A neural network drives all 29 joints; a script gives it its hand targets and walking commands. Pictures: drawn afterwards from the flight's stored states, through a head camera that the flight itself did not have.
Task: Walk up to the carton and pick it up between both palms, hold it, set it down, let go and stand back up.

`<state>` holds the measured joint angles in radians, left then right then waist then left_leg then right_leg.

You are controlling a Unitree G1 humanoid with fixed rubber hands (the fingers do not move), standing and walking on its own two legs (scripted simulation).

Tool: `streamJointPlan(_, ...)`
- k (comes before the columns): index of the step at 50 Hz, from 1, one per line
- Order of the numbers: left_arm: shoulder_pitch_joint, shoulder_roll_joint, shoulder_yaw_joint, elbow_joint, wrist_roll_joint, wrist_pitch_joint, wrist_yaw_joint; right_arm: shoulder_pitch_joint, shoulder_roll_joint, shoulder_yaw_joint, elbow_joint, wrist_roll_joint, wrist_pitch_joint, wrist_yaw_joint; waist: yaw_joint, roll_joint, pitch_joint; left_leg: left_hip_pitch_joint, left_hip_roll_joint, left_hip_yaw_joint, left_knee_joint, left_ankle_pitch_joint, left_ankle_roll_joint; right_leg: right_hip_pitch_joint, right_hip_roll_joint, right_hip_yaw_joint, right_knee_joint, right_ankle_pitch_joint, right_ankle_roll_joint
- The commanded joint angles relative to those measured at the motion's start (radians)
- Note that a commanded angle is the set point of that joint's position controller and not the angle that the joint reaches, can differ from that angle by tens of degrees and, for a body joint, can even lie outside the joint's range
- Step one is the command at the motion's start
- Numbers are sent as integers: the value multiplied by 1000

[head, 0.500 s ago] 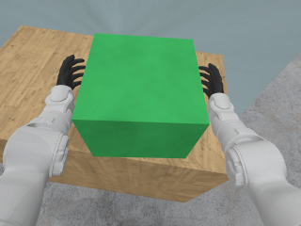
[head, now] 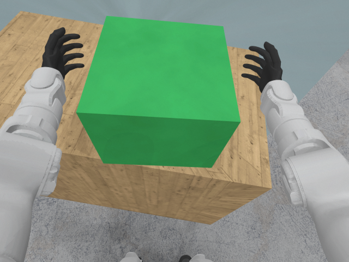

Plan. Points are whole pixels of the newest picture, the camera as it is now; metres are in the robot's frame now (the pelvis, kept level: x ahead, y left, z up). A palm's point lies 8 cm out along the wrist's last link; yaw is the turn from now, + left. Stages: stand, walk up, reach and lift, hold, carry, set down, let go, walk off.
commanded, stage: set down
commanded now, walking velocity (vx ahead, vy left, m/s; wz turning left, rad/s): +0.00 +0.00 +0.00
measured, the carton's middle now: (162, 96) +0.49 +0.05 +0.05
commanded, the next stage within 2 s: none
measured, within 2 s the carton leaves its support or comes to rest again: neither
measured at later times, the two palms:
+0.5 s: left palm (19, 26) +0.48 +0.29 +0.22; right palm (296, 44) +0.48 -0.19 +0.23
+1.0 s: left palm (32, 65) +0.44 +0.28 +0.17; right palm (280, 84) +0.45 -0.19 +0.16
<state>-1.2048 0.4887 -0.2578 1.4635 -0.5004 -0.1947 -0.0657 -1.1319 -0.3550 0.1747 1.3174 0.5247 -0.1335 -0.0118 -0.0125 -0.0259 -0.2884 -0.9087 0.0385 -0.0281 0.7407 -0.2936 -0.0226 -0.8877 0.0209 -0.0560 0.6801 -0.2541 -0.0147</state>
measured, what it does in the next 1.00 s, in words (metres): stands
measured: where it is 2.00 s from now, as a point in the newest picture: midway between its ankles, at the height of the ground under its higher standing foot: outside the picture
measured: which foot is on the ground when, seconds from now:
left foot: down 0.00-1.00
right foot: down 0.00-1.00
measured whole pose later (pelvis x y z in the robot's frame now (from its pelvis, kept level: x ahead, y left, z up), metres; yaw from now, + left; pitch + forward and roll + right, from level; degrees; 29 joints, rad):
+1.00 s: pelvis +0.01 +0.00 +0.04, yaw +0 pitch +10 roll -1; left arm -0.89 0.51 -0.05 0.99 -0.36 0.12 -0.08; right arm -0.84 -0.34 0.09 0.93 0.46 0.10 -0.10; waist 0.00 -0.01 -0.10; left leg -0.42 0.03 -0.01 0.44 -0.20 -0.02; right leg -0.38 0.02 -0.04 0.35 -0.14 -0.01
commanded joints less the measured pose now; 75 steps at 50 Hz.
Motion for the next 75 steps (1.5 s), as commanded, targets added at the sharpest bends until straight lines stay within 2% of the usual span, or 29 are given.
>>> streamJointPlan(1,-536,221,20,-98,2,10,8,-508,-237,-57,-140,-22,8,-11,9,68,-726,356,-51,74,-86,403,-22,548,7,5,-42,465,61)
streamJointPlan(8,-593,195,-32,-44,-20,61,16,-544,-229,-76,-82,-39,75,2,-3,97,-595,441,-37,53,-156,351,-22,493,3,-16,-115,352,31)
streamJointPlan(14,-632,184,-70,-40,-43,96,14,-570,-238,-86,-63,-42,115,18,-13,118,-553,503,-33,41,-187,353,-26,471,1,-24,-163,316,15)
streamJointPlan(20,-665,197,-70,-88,-49,138,15,-598,-261,-102,-91,-41,145,19,-18,136,-588,552,-36,41,-197,397,-36,499,6,-26,-187,356,9)
streamJointPlan(27,-655,231,-22,-167,-23,208,14,-604,-284,-107,-136,-33,187,3,-15,142,-618,610,-42,42,-205,485,-48,566,15,-22,-206,453,14)
streamJointPlan(32,-552,239,37,-225,29,258,-1,-526,-270,-81,-165,-13,215,-18,-8,125,-549,655,-45,39,-229,568,-45,641,13,-11,-241,507,27)
streamJointPlan(37,-382,227,113,-323,96,284,-22,-371,-231,-53,-240,0,226,-42,4,102,-436,706,-49,43,-262,620,-31,722,12,0,-284,510,34)
streamJointPlan(42,-266,230,194,-488,132,269,-24,-248,-201,-73,-412,-22,200,-64,19,95,-410,753,-56,56,-279,627,-25,767,15,4,-306,487,36)
streamJointPlan(49,-168,244,284,-684,143,284,-7,-171,-200,-153,-613,-89,188,-93,11,80,-437,786,-60,65,-277,590,-27,789,23,14,-310,474,34)
streamJointPlan(57,13,200,336,-743,184,315,-16,4,-161,-159,-638,-107,197,-101,14,78,-305,821,-57,64,-298,556,-22,816,25,23,-335,380,29)
streamJointPlan(64,145,150,353,-787,211,302,-20,141,-126,-153,-663,-113,175,-90,29,86,-163,841,-54,61,-316,523,-21,801,27,26,-363,280,21)
streamJointPlan(75,328,105,384,-938,228,260,-7,330,-93,-194,-787,-163,111,-83,26,92,-110,866,-51,55,-315,531,-28,817,29,34,-361,259,15)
